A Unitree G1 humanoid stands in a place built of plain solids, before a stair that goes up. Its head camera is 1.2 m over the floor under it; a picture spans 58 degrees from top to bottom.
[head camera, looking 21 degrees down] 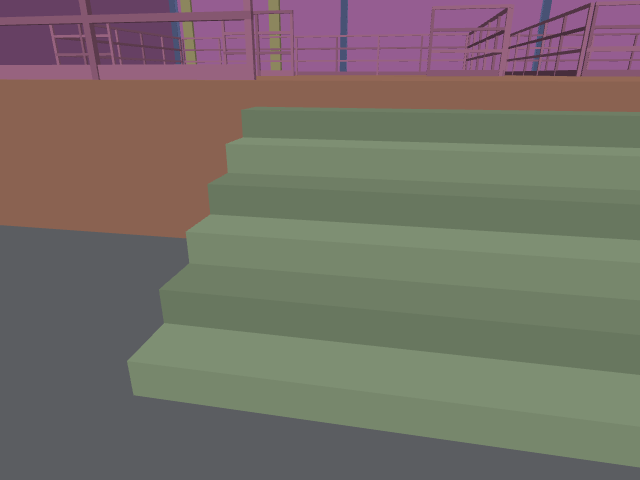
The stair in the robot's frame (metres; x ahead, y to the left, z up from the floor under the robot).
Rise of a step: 0.17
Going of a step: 0.28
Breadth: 3.10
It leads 11 degrees to the right of straight ahead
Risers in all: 7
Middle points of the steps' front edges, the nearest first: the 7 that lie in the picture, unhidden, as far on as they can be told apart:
1.10 -0.77 0.17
1.38 -0.83 0.33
1.65 -0.88 0.50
1.93 -0.93 0.66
2.20 -0.98 0.83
2.48 -1.04 0.99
2.75 -1.09 1.16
